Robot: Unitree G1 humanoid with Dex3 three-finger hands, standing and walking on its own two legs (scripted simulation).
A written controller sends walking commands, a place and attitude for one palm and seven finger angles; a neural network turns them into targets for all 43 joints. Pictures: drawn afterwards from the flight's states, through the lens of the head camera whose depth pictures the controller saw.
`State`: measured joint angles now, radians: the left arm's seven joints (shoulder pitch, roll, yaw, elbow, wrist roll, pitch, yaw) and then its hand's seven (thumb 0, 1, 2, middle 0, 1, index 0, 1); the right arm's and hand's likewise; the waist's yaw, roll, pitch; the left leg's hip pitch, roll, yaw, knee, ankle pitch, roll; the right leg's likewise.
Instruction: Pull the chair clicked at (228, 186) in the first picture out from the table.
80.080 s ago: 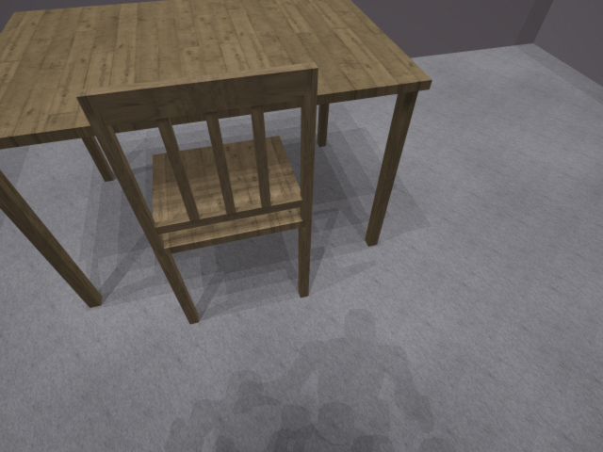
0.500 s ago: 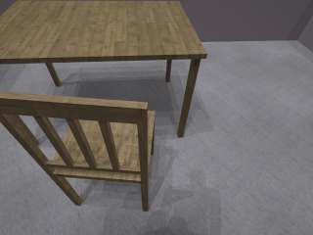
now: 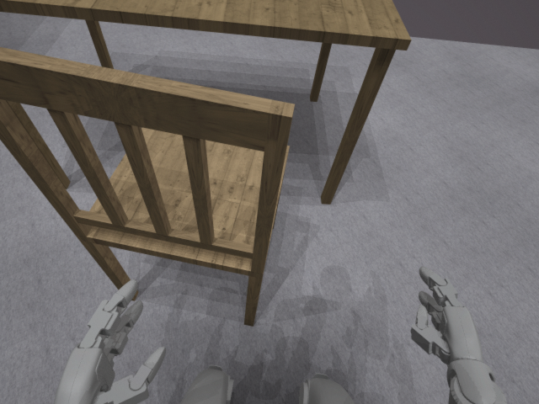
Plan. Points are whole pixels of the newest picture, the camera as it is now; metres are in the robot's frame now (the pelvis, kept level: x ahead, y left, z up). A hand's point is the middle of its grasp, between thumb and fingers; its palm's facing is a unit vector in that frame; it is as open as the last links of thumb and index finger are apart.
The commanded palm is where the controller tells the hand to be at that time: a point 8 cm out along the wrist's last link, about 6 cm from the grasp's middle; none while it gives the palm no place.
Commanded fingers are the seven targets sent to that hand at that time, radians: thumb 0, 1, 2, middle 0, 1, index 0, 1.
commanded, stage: raise the hand toward the chair's back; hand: left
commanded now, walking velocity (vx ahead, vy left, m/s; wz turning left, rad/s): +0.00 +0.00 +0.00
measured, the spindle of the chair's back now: (148, 186) +0.44 +0.26 +0.00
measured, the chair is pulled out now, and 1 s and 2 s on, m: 0.33 0.33 0.33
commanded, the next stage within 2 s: aim the fingers beside a spindle in 1.58 s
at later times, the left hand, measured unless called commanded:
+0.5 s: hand (136, 311) +0.22 +0.19 +0.05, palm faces -0.01 -1.00 -0.08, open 14.4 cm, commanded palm +0.19 +0.25 +0.05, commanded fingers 0.00 -0.31 0.38 -0.08 -0.11 -0.08 -0.11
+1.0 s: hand (135, 291) +0.24 +0.20 +0.05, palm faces -0.10 -0.99 -0.07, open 16.9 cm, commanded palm +0.23 +0.27 +0.06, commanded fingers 0.00 -0.50 0.30 -0.06 -0.08 -0.06 -0.08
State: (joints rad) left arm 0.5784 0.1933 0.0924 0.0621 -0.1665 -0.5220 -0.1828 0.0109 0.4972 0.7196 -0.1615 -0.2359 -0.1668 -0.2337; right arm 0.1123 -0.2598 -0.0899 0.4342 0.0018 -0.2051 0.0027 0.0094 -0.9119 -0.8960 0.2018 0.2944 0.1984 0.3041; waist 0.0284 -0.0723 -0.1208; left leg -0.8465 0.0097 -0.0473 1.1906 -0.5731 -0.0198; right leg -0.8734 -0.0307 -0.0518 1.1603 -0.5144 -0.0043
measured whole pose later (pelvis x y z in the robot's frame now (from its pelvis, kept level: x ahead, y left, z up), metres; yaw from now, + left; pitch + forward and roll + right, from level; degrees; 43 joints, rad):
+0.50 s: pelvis +0.00 +0.02 -0.01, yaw +0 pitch +18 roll -2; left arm 0.47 0.22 0.14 -0.13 -0.23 -0.47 -0.23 0.00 -0.09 0.47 -0.09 -0.14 -0.10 -0.14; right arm 0.26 -0.25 -0.04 0.56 0.03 -0.18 -0.05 0.02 -0.91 -0.90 0.21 0.30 0.20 0.30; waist -0.01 0.02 -0.16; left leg -0.97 0.00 -0.05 1.25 -0.59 0.00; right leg -0.98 -0.04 -0.06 1.19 -0.52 0.02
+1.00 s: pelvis +0.01 +0.01 +0.01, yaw +0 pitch +16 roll -2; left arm 0.36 0.29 0.19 -0.01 -0.27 -0.33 -0.34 -0.01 -0.49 0.30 -0.06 -0.08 -0.07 -0.08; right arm 0.21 -0.22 0.01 0.50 0.03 -0.18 -0.06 0.01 -0.91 -0.90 0.21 0.30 0.21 0.31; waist -0.01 0.02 -0.15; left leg -0.88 0.01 -0.06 1.17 -0.58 0.00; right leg -0.89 -0.03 -0.06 1.11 -0.50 0.01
